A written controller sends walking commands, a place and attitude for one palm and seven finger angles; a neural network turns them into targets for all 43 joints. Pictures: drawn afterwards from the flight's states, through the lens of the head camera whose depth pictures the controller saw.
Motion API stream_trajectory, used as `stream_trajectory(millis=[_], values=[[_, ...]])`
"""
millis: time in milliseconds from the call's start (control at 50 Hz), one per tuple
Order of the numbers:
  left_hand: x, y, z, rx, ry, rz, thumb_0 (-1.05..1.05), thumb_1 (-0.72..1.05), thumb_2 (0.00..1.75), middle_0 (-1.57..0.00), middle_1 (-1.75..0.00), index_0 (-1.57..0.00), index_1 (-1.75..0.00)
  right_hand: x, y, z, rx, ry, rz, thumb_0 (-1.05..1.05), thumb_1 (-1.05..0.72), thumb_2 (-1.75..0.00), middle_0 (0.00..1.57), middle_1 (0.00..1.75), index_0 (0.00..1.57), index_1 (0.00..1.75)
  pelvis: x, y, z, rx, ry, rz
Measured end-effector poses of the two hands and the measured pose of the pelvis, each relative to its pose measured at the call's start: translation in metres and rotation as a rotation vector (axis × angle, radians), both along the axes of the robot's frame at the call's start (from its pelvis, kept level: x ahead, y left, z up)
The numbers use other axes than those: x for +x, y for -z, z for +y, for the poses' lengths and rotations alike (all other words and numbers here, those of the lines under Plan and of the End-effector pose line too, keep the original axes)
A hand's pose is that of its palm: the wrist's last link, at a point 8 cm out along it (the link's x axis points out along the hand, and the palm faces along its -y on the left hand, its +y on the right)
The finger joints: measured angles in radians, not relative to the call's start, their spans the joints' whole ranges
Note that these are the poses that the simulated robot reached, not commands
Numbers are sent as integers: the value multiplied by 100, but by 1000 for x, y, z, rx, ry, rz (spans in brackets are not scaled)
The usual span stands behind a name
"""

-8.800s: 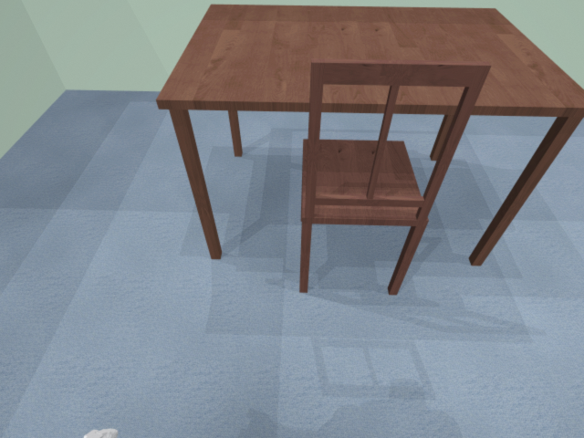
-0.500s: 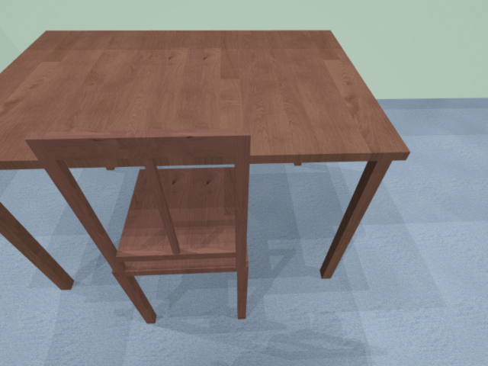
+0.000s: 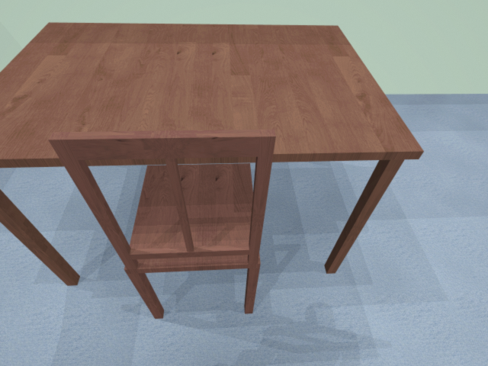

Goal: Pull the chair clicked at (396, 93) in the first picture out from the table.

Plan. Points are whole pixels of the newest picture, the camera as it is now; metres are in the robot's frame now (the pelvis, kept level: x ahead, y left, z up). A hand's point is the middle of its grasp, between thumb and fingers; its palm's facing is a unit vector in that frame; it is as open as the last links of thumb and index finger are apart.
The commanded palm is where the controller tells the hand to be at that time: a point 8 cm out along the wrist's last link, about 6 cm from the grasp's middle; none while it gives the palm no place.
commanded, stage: come to a stop and stand still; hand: left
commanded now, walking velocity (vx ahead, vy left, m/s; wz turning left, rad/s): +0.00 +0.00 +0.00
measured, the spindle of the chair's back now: (182, 211) +0.44 +0.17 -0.07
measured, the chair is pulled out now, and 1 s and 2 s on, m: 0.00 0.00 0.00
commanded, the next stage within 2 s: look again from close up in 0.04 s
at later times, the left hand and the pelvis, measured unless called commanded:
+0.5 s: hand out of the picture -0.01 +0.16 -0.18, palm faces +0.01 -0.99 -0.17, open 7.4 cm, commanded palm none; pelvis +0.01 +0.00 +0.00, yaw +0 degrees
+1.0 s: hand out of the picture +0.01 +0.16 -0.17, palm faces +0.05 -0.98 -0.18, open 7.3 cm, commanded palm +0.11 +0.21 -0.07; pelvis +0.01 +0.00 +0.00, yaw +0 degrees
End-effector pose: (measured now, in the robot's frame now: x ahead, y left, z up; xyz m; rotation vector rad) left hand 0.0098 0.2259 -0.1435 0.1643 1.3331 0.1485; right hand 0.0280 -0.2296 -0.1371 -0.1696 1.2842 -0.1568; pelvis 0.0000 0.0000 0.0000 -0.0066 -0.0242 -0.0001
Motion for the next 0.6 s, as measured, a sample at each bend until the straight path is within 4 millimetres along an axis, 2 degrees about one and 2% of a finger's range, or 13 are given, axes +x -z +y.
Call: stream_trajectory(millis=[120,240,360,600], values=[[-24,2,-2,-13,-16,66,0,91,89,-20,-29,-20,-30,1,0,2,-1,-7,15,0,-92,-90,20,30,20,30,0,-1,3,0,1,-3],[-35,3,-7,-28,-20,102,0,91,89,-20,-29,-20,-30,-3,0,5,1,-2,37,0,-92,-90,20,30,20,30,2,-2,4,1,3,-3],[-32,3,-11,-38,-18,102,0,91,89,-20,-29,-20,-30,-11,1,8,8,9,62,0,-92,-90,20,30,20,30,4,-3,5,2,4,-5],[-12,2,-13,-36,-4,71,0,91,89,-20,-29,-20,-30,-27,4,18,37,35,109,0,-91,-90,20,30,20,30,8,-3,4,5,9,-7]])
